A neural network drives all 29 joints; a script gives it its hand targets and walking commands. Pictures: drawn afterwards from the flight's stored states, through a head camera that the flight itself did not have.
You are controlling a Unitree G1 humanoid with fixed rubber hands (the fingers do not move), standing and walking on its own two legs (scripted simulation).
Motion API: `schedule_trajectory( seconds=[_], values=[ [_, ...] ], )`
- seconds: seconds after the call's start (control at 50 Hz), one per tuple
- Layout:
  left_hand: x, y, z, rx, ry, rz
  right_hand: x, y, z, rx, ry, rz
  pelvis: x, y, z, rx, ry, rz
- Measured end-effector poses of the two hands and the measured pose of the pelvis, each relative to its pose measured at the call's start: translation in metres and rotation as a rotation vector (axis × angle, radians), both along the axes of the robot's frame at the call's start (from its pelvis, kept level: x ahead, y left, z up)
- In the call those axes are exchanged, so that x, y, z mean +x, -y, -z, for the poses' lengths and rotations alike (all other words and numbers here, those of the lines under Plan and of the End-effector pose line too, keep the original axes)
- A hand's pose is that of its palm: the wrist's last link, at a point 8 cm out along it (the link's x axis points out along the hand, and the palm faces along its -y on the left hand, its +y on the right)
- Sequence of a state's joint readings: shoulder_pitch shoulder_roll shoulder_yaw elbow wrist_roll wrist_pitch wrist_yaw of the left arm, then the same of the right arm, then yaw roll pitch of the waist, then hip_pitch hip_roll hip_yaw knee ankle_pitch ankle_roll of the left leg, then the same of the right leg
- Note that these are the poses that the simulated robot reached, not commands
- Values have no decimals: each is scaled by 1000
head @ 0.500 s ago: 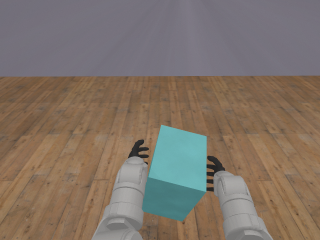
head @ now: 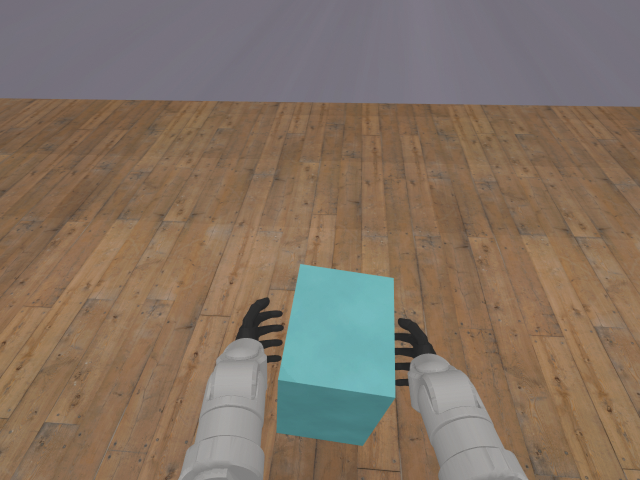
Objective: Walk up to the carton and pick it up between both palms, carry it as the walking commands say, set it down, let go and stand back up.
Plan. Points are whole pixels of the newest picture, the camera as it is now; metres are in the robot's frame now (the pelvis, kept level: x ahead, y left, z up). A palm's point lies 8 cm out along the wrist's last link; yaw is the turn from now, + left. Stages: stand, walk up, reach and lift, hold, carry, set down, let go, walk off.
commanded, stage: set down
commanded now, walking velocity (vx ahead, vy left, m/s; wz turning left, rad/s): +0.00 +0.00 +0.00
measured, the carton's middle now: (332, 358) +0.35 +0.04 -0.09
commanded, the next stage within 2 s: none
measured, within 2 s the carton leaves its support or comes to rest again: neither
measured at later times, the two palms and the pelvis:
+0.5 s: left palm (249, 370) +0.32 +0.17 -0.09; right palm (395, 388) +0.32 -0.06 -0.10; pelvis -0.02 +0.04 -0.04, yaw -1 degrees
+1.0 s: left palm (264, 382) +0.35 +0.16 -0.18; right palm (390, 394) +0.35 -0.06 -0.20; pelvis -0.01 +0.03 -0.11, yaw -1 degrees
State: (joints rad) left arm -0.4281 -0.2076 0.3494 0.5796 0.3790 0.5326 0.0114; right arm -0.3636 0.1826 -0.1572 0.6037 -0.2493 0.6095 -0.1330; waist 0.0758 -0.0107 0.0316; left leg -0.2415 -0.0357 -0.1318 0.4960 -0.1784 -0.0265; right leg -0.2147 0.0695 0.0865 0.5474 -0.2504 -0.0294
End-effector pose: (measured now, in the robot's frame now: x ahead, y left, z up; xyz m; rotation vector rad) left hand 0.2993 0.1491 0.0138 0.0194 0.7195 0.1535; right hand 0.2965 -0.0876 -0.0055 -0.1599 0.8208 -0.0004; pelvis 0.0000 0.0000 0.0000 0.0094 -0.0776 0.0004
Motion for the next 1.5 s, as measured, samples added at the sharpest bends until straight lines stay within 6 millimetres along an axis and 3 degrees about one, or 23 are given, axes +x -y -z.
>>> schedule_trajectory(
  seconds=[0.22,0.4,0.56,0.8,1.04,1.28,1.5],
  values=[
    [3,-19,43,-11,-2,-35,4,-20,38,7,-3,21,-9,-16,9,-26,-141,6],
    [19,-20,82,-26,53,-62,10,-26,76,35,48,114,-21,-35,32,-39,-258,13],
    [29,-23,112,-31,87,-97,27,-30,109,38,81,95,-23,-44,52,-41,-363,5],
    [38,-29,158,-24,84,-161,48,-37,155,54,76,85,-14,-36,82,-39,-500,-5],
    [52,-10,198,-12,75,-125,54,-21,201,55,69,153,-8,-24,111,-25,-609,13],
    [58,-17,238,-44,66,-156,60,-27,237,37,64,126,-22,-14,143,-16,-637,23],
    [66,-27,268,-50,69,-138,69,-36,264,21,70,128,-43,-21,177,-29,-646,30]
  ],
)
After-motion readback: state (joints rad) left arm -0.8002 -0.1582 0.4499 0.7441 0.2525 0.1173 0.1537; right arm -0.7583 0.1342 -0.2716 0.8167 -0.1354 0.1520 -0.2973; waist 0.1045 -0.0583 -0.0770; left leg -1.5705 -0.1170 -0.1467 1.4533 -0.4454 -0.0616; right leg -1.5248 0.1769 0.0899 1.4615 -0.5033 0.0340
